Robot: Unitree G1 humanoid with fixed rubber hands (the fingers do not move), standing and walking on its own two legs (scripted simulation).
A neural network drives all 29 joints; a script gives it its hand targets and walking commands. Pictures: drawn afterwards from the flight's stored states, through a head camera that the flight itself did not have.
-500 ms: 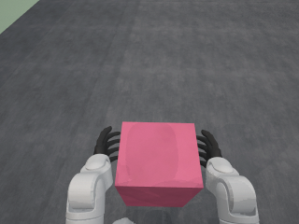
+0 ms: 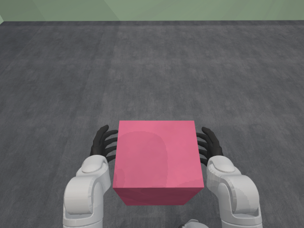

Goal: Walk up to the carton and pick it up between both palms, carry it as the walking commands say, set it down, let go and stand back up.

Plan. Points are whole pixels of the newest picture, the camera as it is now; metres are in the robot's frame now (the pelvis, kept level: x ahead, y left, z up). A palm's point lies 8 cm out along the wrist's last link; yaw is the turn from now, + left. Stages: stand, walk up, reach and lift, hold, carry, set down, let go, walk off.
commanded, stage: carry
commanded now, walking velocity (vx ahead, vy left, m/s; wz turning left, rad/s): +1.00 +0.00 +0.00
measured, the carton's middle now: (155, 168) +0.27 +0.00 +0.01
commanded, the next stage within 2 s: none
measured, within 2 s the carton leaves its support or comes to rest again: neither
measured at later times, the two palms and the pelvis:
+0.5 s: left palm (118, 44) +0.82 +0.15 +0.07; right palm (178, 45) +0.81 -0.12 +0.07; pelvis +0.54 +0.02 +0.00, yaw +0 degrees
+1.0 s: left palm (133, 12) +1.11 +0.09 +0.09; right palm (182, 12) +1.12 -0.17 +0.09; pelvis +0.85 -0.06 +0.00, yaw +3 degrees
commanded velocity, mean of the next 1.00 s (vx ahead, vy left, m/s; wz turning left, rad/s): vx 0.18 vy -0.11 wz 0.00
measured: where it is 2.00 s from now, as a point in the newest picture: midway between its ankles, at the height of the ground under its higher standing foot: (179, 132)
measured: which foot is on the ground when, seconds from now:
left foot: down 0.00-0.10, up 0.12-0.38, down 0.40-0.94, up 0.96-1.00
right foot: up 0.00-0.04, down 0.06-0.42, up 0.44-0.90, down 0.92-1.00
